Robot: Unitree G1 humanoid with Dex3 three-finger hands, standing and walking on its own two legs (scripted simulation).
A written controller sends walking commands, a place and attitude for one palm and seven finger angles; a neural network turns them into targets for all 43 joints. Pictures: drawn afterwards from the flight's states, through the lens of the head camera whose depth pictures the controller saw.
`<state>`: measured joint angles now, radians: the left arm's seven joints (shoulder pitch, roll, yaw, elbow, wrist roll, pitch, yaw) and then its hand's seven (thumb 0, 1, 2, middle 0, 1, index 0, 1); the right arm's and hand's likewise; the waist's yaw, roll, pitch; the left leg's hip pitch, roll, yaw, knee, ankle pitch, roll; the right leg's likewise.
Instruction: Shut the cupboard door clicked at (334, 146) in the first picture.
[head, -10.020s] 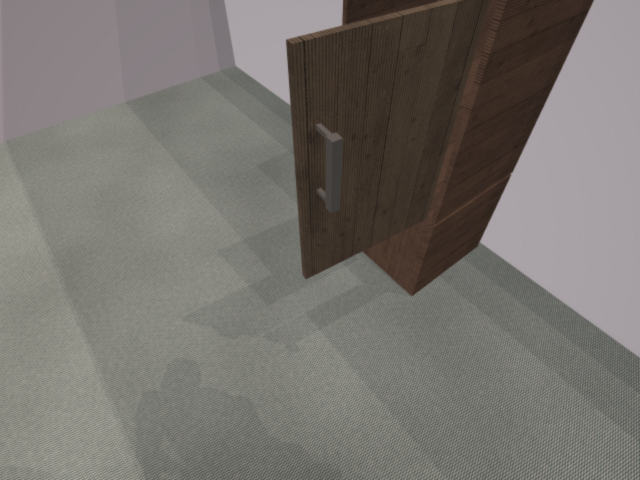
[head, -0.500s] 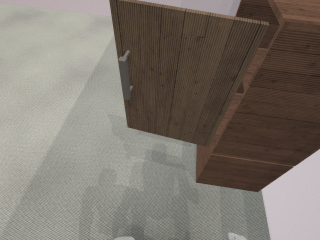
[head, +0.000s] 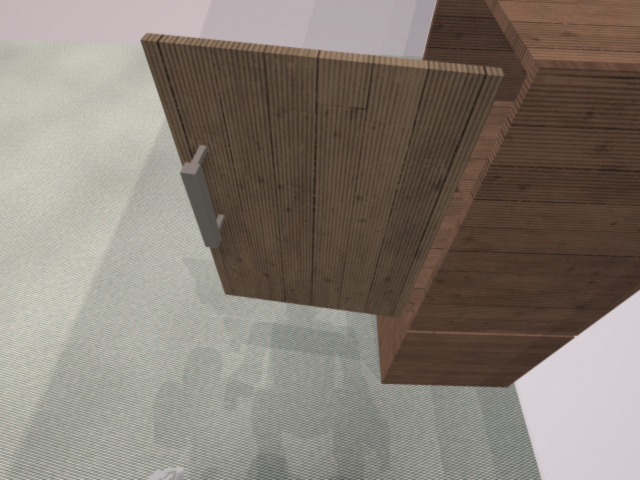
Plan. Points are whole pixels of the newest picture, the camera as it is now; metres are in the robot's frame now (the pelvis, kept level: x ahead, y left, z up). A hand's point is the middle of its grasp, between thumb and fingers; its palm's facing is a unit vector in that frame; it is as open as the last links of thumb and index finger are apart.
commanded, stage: come to a stop and stand still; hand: left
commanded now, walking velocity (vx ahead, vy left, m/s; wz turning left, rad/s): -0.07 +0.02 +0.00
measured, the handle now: (207, 199) +0.50 +0.19 +0.02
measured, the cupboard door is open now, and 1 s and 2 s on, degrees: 83 83 83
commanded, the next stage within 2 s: look again from close up in 0.70 s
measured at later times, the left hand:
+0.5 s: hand out of the picture -0.01 +0.16 -0.17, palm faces +0.06 -0.98 -0.16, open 7.3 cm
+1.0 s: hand out of the picture +0.00 +0.18 -0.16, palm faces +0.00 -0.97 -0.23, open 7.4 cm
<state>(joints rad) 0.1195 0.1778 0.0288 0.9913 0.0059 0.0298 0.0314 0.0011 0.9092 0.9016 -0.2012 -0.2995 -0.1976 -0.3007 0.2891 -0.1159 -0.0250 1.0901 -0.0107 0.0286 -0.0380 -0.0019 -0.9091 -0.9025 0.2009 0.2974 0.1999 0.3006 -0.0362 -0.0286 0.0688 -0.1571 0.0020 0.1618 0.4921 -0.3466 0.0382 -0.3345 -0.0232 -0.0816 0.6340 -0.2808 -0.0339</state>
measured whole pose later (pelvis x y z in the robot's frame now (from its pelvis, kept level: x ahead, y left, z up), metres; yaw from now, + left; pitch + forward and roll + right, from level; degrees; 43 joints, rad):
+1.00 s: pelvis -0.01 +0.01 +0.00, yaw +0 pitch +0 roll +0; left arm 0.27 0.14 -0.01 1.12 0.01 -0.02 0.03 0.00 0.91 0.90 -0.20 -0.30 -0.20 -0.30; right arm 0.35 -0.14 0.01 1.08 -0.01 -0.02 -0.03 0.00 -0.91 -0.90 0.20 0.30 0.20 0.30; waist -0.01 0.06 0.02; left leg -0.17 -0.01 0.07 0.48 -0.32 0.03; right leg -0.23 -0.02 -0.02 0.51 -0.27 0.00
